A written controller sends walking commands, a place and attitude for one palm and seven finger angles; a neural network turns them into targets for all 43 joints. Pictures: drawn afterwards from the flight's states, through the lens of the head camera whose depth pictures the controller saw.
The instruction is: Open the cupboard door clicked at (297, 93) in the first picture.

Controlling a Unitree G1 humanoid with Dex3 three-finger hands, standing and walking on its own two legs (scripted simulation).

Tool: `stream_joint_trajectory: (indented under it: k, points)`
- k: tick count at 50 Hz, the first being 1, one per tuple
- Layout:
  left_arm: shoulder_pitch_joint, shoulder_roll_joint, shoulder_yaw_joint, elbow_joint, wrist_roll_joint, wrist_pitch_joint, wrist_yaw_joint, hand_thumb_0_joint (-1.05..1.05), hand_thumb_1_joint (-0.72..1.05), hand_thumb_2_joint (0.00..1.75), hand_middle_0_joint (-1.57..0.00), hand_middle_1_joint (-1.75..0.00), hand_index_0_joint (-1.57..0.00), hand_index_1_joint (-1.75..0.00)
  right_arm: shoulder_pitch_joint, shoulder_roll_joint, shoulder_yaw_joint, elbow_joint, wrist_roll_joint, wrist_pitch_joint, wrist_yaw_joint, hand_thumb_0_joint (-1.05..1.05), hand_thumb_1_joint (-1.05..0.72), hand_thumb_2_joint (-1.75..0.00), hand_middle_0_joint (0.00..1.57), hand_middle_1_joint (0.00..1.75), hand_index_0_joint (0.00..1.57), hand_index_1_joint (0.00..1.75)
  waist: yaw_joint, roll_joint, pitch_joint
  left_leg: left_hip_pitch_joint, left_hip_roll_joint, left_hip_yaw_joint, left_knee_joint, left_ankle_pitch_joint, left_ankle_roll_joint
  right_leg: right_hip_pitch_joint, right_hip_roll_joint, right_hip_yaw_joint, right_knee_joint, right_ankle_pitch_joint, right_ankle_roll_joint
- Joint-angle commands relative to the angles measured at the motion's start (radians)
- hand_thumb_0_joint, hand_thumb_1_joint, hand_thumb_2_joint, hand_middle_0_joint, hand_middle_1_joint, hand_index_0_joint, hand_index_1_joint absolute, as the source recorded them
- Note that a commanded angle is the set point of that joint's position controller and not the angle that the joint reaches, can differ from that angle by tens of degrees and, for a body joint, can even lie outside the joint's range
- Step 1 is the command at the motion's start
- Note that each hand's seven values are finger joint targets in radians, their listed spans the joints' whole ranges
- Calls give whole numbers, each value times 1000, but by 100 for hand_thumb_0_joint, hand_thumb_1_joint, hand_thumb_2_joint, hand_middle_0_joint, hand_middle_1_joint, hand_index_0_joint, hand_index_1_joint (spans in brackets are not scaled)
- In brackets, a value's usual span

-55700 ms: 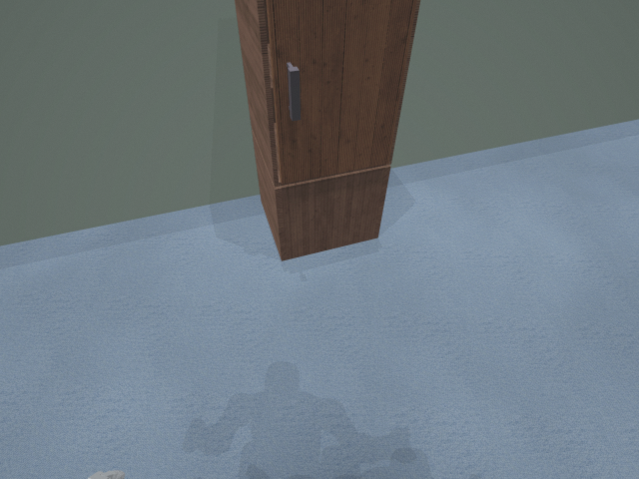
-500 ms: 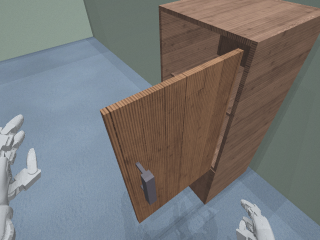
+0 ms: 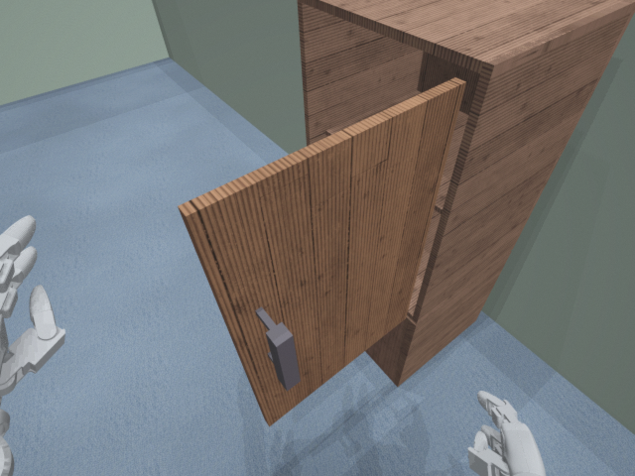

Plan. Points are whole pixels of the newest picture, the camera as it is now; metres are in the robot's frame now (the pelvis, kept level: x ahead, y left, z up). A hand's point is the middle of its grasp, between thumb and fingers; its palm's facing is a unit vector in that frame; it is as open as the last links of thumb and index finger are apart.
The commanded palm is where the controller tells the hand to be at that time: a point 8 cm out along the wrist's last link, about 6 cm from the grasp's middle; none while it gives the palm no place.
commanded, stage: step back with the hand held close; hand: left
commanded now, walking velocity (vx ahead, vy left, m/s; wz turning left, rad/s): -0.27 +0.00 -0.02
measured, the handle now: (276, 348) +0.29 +0.09 -0.02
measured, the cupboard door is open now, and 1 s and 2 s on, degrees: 91 91 91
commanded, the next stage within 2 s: stop stepping back and stand still in 1.14 s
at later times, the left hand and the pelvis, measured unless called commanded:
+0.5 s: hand out of the picture +0.13 +0.29 +0.15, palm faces +0.37 -0.78 -0.50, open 7.4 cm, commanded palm +0.07 +0.33 +0.17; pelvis -0.07 +0.03 -0.01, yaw +0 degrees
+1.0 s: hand out of the picture +0.06 +0.33 +0.16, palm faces +0.47 -0.75 -0.46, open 7.4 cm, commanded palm -0.02 +0.35 +0.17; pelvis -0.14 +0.05 -0.01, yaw +3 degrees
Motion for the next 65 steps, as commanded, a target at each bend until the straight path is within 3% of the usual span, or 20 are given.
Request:
stream_joint_trajectory:
  k: [1, 4, 11, 22, 31, 35, 37, 39, 40, 42, 43, 44, 46, 49, 57, 60, 61, 63, 64, 65]
  points:
    - [63, 186, 123, -219, -4, -54, 23, 0, 90, 90, -20, -30, -20, -30, -97, -108, -55, -182, 2, -7, -9, 0, -90, -90, 20, 30, 20, 30, -18, -14, -162, 128, 22, 7, 4, 417, 46, -91, -78, 44, -18, 460, 35]
    - [66, 218, 148, -257, -6, -53, 33, 0, 90, 90, -20, -30, -20, -30, -99, -107, -59, -202, 6, 9, -14, 0, -90, -90, 20, 30, 20, 30, -20, -56, -179, 108, 32, 4, 5, 425, 42, -97, -71, 47, -1, 455, 37]
    - [83, 242, 172, -303, -6, -66, 54, 0, 90, 90, -20, -30, -20, -30, -94, -109, -65, -218, 9, 8, -23, 0, -90, -90, 20, 30, 20, 30, -19, -1, -176, 25, 46, -21, -19, 356, 40, -91, -60, 53, 39, 363, 34]
    - [74, 225, 172, -316, 16, -120, 73, 0, 90, 90, -20, -30, -20, -30, -72, -124, -65, -209, 1, -42, -17, 0, -90, -90, 20, 30, 20, 30, -34, 29, -56, -250, 68, -100, -116, -247, 60, -128, -34, 90, 2, -94, 22]
    - [85, 217, 203, -368, 34, -148, 73, 0, 90, 90, -20, -30, -20, -30, -58, -118, -69, -196, -8, -104, -11, 0, -90, -90, 20, 30, 20, 30, -21, 123, -125, -446, 137, -197, -217, -420, 104, 71, 48, 80, 233, 20, 19]
    - [65, 234, 221, -357, 38, -154, 70, 0, 90, 90, -20, -30, -20, -30, -52, -118, -83, -179, -15, -109, -3, 0, -90, -90, 20, 30, 20, 30, -32, -9, -74, -377, 48, -84, -2, -379, 60, -146, -35, 245, 45, -148, -27]
    - [43, 213, 170, -332, 26, -144, 80, 0, 90, 90, -20, -30, -20, -30, -21, -90, -80, -139, -13, -93, 8, 0, -90, -90, 20, 30, 20, 30, -44, -199, -80, -125, -38, -6, 309, -171, -3, -441, -213, 400, -133, -179, -106]
    - [-1, 213, 149, -318, 32, -135, 90, 0, 90, 90, -20, -30, -20, -30, -26, -75, -81, -115, -12, -75, 13, 0, -90, -90, 20, 30, 20, 30, -53, -256, -108, -65, -45, -1, 437, -136, -3, -465, -269, 359, -130, 20, -124]
    - [-20, 218, 148, -321, 34, -133, 93, 0, 90, 90, -20, -30, -20, -30, -38, -70, -77, -107, -13, -73, 10, 0, -90, -90, 20, 30, 20, 30, -59, -216, -87, -57, -33, -13, 364, -135, 2, -464, -258, 329, -97, 105, -114]
    - [-34, 232, 157, -329, 30, -126, 93, 0, 90, 90, -20, -30, -20, -30, -57, -79, -62, -119, -7, -67, -4, 0, -90, -90, 20, 30, 20, 30, -57, -110, -43, -69, -4, -35, 25, -67, 19, -410, -127, 214, 26, 116, -26]
    - [-44, 241, 171, -366, 31, -140, 91, 0, 90, 90, -20, -30, -20, -30, -78, -112, -71, -136, -7, -73, -13, 0, -90, -90, 20, 30, 20, 30, -40, 70, -51, -145, 101, -153, -94, 18, 58, -334, -16, 139, 142, 93, 25]
    - [-42, 257, 203, -376, 36, -148, 91, 0, 90, 90, -20, -30, -20, -30, -78, -113, -73, -145, -8, -83, -16, 0, -90, -90, 20, 30, 20, 30, -25, 144, -104, -250, 207, -232, -145, 70, 102, -189, 40, 81, 290, 87, 45]
    - [2, 247, 233, -375, 31, -161, 77, 0, 90, 90, -20, -30, -20, -30, -78, -99, -87, -153, -29, -111, -6, 0, -90, -90, 20, 30, 20, 30, -29, 238, -169, -407, 344, -418, -341, -274, 181, -91, 99, 119, 724, -190, 37]
    - [38, 208, 190, -409, 16, -157, 84, 0, 90, 90, -20, -30, -20, -30, -60, -95, -95, -116, -28, -135, 24, 0, -90, -90, 20, 30, 20, 30, -22, 74, -190, -119, 288, -260, -183, 60, 178, -318, 51, 127, 711, -217, 28]
    - [46, 216, 157, -399, -12, -119, 72, 0, 90, 90, -20, -30, -20, -30, -56, -87, -68, -97, -37, -128, 35, 0, -90, -90, 20, 30, 20, 30, -29, 195, -252, 88, 218, -130, -270, 135, 92, -206, 77, 8, 260, -271, 11]
    - [106, 272, 216, -395, -25, -132, 53, 0, 90, 90, -20, -30, -20, -30, -55, -82, -67, -116, -41, -90, 41, 0, -90, -90, 20, 30, 20, 30, -18, 165, -281, 62, 175, -52, -196, 221, 28, -66, 54, -6, -48, -52, -12]
    - [93, 276, 216, -409, -38, -142, 42, 0, 90, 90, -20, -30, -20, -30, -71, -80, -63, -129, -36, -76, 43, 0, -90, -90, 20, 30, 20, 30, -21, 107, -256, 85, 152, -25, -126, 240, 15, -100, 9, 34, -139, 11, -16]
    - [98, 342, 265, -391, -40, -155, 51, 0, 90, 90, -20, -30, -20, -30, -84, -71, -50, -143, -21, -56, 37, 0, -90, -90, 20, 30, 20, 30, -29, -137, -202, 76, 23, 80, 165, -19, -31, -312, -217, 207, -202, 149, -62]
    - [120, 323, 254, -337, -30, -149, 64, 0, 90, 90, -20, -30, -20, -30, -77, -69, -48, -141, -18, -56, 36, 0, -90, -90, 20, 30, 20, 30, -21, -165, -171, -29, -14, 63, 318, -99, -27, -319, -297, 245, -181, 270, -91]
    - [126, 302, 232, -329, -30, -132, 64, 0, 90, 90, -20, -30, -20, -30, -90, -85, -55, -149, 5, -56, 37, 0, -90, -90, 20, 30, 20, 30, -9, -281, -189, -197, -56, 18, 435, -170, -19, -203, -295, 278, -94, 512, -73]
